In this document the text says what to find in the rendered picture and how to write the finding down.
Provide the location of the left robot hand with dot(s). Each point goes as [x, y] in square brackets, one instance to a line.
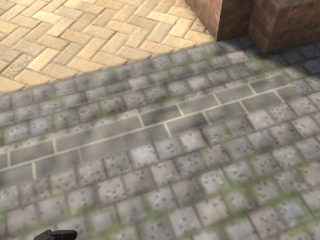
[57, 235]

